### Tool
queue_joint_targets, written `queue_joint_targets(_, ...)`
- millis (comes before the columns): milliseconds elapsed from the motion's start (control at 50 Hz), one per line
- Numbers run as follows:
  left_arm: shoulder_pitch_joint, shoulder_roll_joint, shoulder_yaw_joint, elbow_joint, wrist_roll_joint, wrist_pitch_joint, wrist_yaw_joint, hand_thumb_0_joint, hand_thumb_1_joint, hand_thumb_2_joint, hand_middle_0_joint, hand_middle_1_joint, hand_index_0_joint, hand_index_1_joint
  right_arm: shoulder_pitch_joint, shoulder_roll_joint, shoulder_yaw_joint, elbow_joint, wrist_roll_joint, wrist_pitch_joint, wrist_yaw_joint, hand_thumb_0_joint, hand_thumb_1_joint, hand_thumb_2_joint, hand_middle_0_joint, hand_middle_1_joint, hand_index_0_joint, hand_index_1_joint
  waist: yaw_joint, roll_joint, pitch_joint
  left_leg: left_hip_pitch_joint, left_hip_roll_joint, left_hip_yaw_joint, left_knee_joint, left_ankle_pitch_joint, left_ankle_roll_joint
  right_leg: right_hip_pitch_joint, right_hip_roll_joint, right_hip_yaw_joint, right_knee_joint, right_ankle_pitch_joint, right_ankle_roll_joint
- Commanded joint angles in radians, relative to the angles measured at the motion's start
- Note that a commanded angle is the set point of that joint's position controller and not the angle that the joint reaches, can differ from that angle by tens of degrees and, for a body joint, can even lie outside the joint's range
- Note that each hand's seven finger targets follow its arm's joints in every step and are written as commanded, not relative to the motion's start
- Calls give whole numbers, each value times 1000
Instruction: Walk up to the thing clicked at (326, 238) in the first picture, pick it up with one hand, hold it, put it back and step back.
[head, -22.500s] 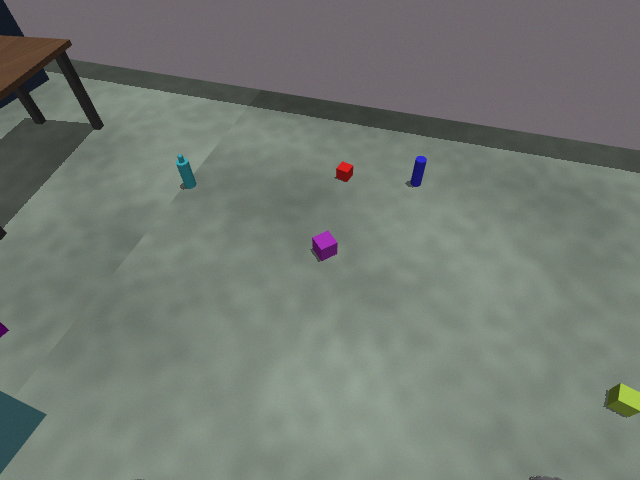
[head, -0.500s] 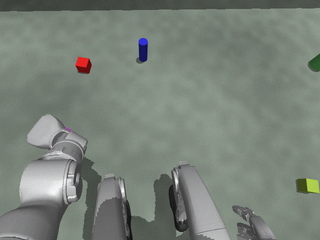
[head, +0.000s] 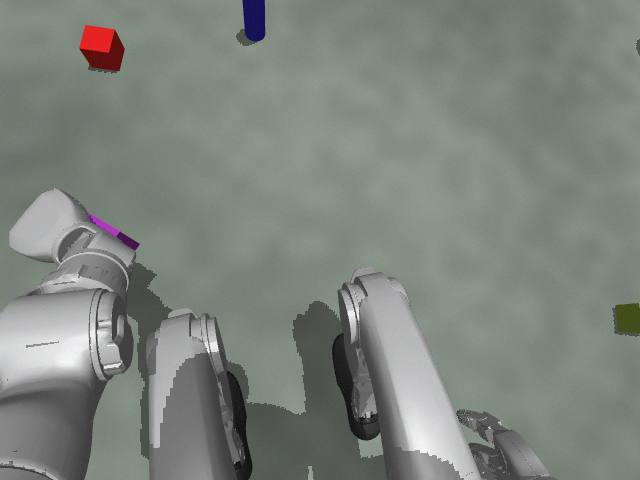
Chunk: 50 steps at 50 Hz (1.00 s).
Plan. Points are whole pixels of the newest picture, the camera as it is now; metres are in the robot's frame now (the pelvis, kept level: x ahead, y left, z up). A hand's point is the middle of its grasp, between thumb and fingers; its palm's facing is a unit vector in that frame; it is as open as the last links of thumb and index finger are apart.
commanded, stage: crouch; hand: left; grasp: from above
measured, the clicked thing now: (93, 246) +0.44 +0.26 -0.19
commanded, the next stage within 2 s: lower in 0.58 s
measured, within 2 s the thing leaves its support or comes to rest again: neither
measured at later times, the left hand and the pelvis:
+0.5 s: hand (103, 246) +0.45 +0.25 -0.21, palm faces -0.26 -0.33 -0.91, open 10.1 cm; pelvis +0.00 +0.00 -0.06, yaw +0 degrees
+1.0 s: hand (114, 247) +0.45 +0.25 -0.26, palm faces -0.30 -0.31 -0.90, open 10.1 cm; pelvis +0.00 +0.00 -0.09, yaw -2 degrees
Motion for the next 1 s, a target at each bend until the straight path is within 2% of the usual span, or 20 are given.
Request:
queue_joint_targets(0,-400,228,-6,-117,49,-18,42,0,610,692,-1088,-529,-1067,-554,201,-232,-72,-13,4,-18,0,0,-898,-903,200,300,200,300,-26,197,-685,441,-15,40,-226,122,8,335,27,-72,-186,115,-45)
queue_joint_targets(60,-403,225,-6,-108,55,-27,38,0,622,727,-1107,-531,-1077,-565,210,-229,-68,-10,-3,-20,8,0,-898,-902,200,300,200,300,-39,191,-677,407,-17,47,-191,149,10,331,27,-69,-153,139,-44)
queue_joint_targets(120,-402,255,14,-82,67,-36,42,0,686,616,-1090,-561,-1102,-549,224,-236,-68,-8,-9,-23,17,0,-896,-903,200,300,200,300,-34,172,-661,369,-19,52,-162,156,15,319,26,-69,-132,147,-41)
queue_joint_targets(180,-413,255,15,-34,81,-48,42,0,657,725,-1113,-565,-1096,-585,228,-228,-66,-1,-18,-28,23,0,-899,-901,200,300,200,300,-58,144,-617,314,-23,63,-126,139,23,305,29,-66,-125,133,-36)
queue_joint_targets(260,-405,314,60,-6,72,-63,59,0,681,660,-1091,-581,-1095,-577,236,-231,-66,-2,-30,-38,37,0,-897,-903,200,300,200,300,-33,94,-636,228,-31,96,-68,138,37,349,33,-47,-124,125,-25)
queue_joint_targets(340,-442,311,64,36,83,-69,69,0,691,680,-1106,-592,-1110,-591,247,-237,-71,17,-43,-47,52,0,-901,-900,200,300,200,300,-61,112,-606,242,-28,82,-57,106,33,289,32,-63,-99,90,-30)
queue_joint_targets(380,-444,325,79,39,76,-74,74,0,702,606,-1104,-549,-1115,-539,247,-242,-71,17,-44,-49,57,0,-898,-903,200,300,200,300,-51,141,-611,259,-27,71,-65,104,26,259,28,-72,-77,85,-34)
queue_joint_targets(460,-492,322,71,31,94,-90,78,0,736,662,-1136,-588,-1142,-582,270,-240,-60,32,-54,-55,74,0,-901,-902,200,300,200,300,-82,157,-613,263,-24,66,-36,124,22,249,31,-82,-48,111,-35)
queue_joint_targets(480,-469,340,81,52,91,-90,80,0,728,652,-1137,-566,-1139,-564,263,-253,-61,31,-49,-53,73,0,-901,-903,200,300,200,300,-57,163,-604,257,-25,72,-32,131,21,240,33,-79,-50,115,-35)
queue_joint_targets(520,-497,335,72,49,99,-100,78,0,759,673,-1144,-605,-1154,-595,277,-247,-55,35,-56,-57,81,0,-901,-902,200,300,200,300,-85,159,-616,248,-25,74,-8,142,25,260,35,-81,-42,131,-33)
queue_joint_targets(560,-481,353,74,52,112,-107,78,0,737,737,-1157,-610,-1149,-621,284,-248,-54,45,-53,-61,87,0,-905,-900,200,300,200,300,-84,160,-611,237,-29,76,2,142,25,254,35,-82,-34,129,-34)
queue_joint_targets(580,-473,382,100,9,105,-114,84,0,754,686,-1154,-591,-1156,-590,286,-261,-60,38,-47,-61,87,0,-902,-903,200,300,200,300,-52,194,-653,260,-29,70,-16,161,18,256,33,-85,-22,138,-37)
queue_joint_targets(640,-473,338,72,60,122,-114,81,0,718,731,-1145,-616,-1137,-627,289,-255,-54,46,-51,-60,97,0,-907,-901,200,300,200,300,-85,202,-618,282,-27,56,-14,153,13,216,35,-100,-6,137,-42)
queue_joint_targets(700,-438,365,91,86,120,-113,87,0,701,726,-1163,-571,-1134,-600,286,-268,-57,47,-49,-61,102,0,-906,-904,200,300,200,300,-71,201,-587,254,-29,53,-7,151,17,201,34,-101,1,136,-43)
queue_joint_targets(740,-420,331,71,128,119,-115,86,0,682,727,-1155,-565,-1123,-598,289,-266,-51,49,-54,-62,109,0,-906,-904,200,300,200,300,-90,166,-539,212,-29,55,10,145,23,194,41,-105,-2,130,-42)
queue_joint_targets(800,-406,371,80,166,130,-127,85,0,656,800,-1164,-560,-1113,-615,288,-279,-43,48,-58,-70,113,0,-908,-901,200,299,199,300,-94,134,-495,142,-36,53,26,114,35,189,40,-99,-4,100,-37)
queue_joint_targets(840,-449,402,103,104,131,-141,94,0,695,738,-1138,-594,-1118,-615,309,-276,-39,54,-63,-75,119,0,-903,-901,200,300,200,300,-101,158,-516,181,-32,49,34,146,28,198,37,-106,7,126,-40)
queue_joint_targets(860,-425,374,88,174,137,-136,98,0,688,724,-1140,-574,-1117,-598,300,-283,-32,51,-68,-78,122,0,-903,-902,200,300,200,300,-105,157,-494,194,-30,40,32,134,26,172,39,-113,15,117,-42)
queue_joint_targets(920,-489,413,94,110,161,-162,110,0,699,763,-1164,-569,-1131,-606,311,-288,-24,48,-77,-87,133,0,-906,-899,200,299,200,299,-134,187,-505,182,-30,36,54,137,26,180,42,-122,30,127,-42)
queue_joint_targets(980,-484,440,109,142,161,-171,142,0,703,758,-1170,-565,-1136,-603,303,-294,-18,52,-82,-92,138,0,-906,-899,200,299,199,299,-121,207,-519,189,-32,40,65,103,27,173,44,-123,25,96,-40)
